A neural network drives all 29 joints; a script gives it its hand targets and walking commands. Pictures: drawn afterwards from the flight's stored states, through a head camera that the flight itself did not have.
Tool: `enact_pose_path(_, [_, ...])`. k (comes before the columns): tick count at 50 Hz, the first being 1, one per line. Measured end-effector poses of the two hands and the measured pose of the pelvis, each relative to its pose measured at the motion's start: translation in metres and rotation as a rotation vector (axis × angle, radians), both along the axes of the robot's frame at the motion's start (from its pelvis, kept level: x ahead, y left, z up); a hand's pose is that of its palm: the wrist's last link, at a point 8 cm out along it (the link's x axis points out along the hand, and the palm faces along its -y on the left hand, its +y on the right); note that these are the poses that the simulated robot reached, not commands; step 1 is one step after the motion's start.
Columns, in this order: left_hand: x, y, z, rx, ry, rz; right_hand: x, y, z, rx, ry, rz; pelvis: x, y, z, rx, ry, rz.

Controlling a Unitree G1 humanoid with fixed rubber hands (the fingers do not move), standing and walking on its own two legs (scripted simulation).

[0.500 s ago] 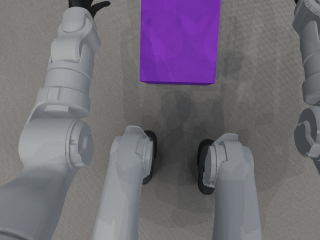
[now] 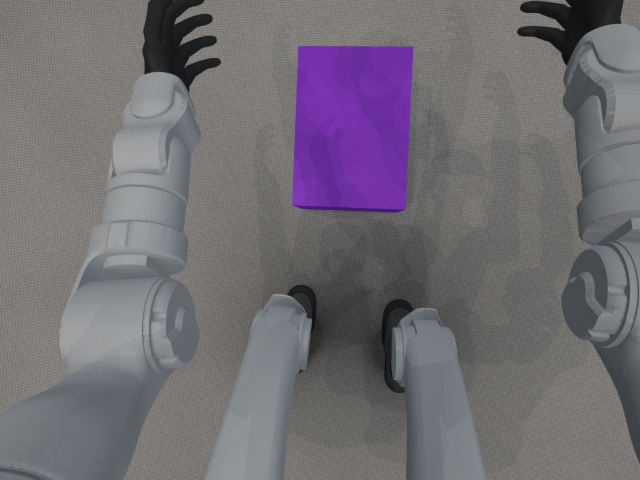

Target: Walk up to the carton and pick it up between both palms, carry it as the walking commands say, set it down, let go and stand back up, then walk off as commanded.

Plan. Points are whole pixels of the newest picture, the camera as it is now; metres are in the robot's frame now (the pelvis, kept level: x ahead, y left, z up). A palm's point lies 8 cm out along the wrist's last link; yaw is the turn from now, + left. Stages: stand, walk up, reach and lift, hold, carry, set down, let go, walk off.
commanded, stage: set down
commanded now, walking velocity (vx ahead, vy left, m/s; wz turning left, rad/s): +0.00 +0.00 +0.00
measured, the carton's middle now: (351, 137) +0.56 +0.02 -0.51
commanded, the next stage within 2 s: let go in 0.30 s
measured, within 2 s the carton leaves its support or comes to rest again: neither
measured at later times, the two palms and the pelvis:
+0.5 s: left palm (140, 74) +0.50 +0.20 -0.03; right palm out of the picture +0.53 -0.20 -0.03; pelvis +0.03 +0.00 +0.09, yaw -2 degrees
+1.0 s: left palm out of the picture +0.31 +0.24 +0.08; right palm out of the picture +0.35 -0.22 +0.07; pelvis +0.07 +0.01 +0.16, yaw -1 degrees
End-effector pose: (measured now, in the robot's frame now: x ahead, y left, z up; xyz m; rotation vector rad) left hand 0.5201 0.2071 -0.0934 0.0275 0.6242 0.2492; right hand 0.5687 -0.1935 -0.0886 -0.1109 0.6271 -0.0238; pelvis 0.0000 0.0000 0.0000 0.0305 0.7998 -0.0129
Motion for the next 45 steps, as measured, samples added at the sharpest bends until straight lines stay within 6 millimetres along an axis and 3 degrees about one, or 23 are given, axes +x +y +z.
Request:
enact_pose_path(12, [-0.001,-0.002,0.065,0.004,0.005,-0.011,-0.003,-0.005,0.063,0.001,0.013,0.012,0.012,0.001,0.065,-0.005,-0.039,-0.009])
enact_pose_path(18, [-0.003,-0.008,0.067,0.008,0.031,-0.037,-0.008,-0.006,0.067,0.004,0.038,-0.003,0.02,0.001,0.079,-0.009,-0.036,-0.011])
enact_pose_path(23, [-0.014,-0.009,0.061,0.032,0.06,-0.093,-0.027,-0.009,0.06,-0.039,0.059,-0.037,0.028,0.001,0.087,-0.018,-0.029,-0.011])
enact_pose_path(30, [-0.055,0.01,0.08,0.065,0.111,-0.165,-0.078,-0.014,0.074,-0.106,0.085,-0.054,0.043,0.004,0.105,-0.027,-0.071,-0.008])
enact_pose_path(37, [-0.107,0.029,0.123,0.061,0.141,-0.19,-0.129,-0.008,0.108,-0.089,0.103,-0.038,0.055,0.008,0.129,-0.03,-0.189,-0.001])
enact_pose_path(45, [-0.171,0.035,0.159,0.053,0.151,-0.18,-0.185,-0.014,0.143,-0.088,0.122,-0.025,0.067,0.01,0.152,-0.032,-0.368,0.003])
